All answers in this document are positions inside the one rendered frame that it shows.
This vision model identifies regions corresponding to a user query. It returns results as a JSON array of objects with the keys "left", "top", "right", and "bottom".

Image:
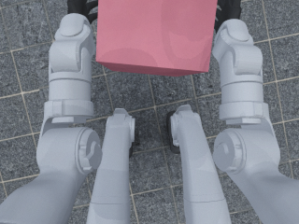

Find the robot right upper arm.
[{"left": 212, "top": 128, "right": 299, "bottom": 224}]

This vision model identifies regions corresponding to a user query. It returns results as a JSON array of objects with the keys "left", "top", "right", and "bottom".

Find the robot right shin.
[{"left": 173, "top": 105, "right": 202, "bottom": 146}]

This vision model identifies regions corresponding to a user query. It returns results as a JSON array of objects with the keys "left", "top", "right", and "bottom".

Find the robot right hand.
[{"left": 214, "top": 0, "right": 242, "bottom": 34}]

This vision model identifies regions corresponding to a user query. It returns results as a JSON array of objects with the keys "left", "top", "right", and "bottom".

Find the robot left forearm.
[{"left": 36, "top": 13, "right": 96, "bottom": 165}]

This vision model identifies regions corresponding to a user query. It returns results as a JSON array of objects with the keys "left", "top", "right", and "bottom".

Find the robot right foot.
[{"left": 166, "top": 111, "right": 180, "bottom": 154}]

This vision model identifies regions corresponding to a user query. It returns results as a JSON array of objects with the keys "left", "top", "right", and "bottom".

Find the carton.
[{"left": 95, "top": 0, "right": 218, "bottom": 77}]

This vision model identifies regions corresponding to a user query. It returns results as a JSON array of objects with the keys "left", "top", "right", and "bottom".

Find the robot right forearm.
[{"left": 212, "top": 19, "right": 280, "bottom": 154}]

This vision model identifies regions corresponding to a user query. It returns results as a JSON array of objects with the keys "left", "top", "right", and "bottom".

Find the robot left hand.
[{"left": 67, "top": 0, "right": 99, "bottom": 24}]

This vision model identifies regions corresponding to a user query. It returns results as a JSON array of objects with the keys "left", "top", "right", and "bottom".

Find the robot left upper arm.
[{"left": 0, "top": 127, "right": 103, "bottom": 224}]

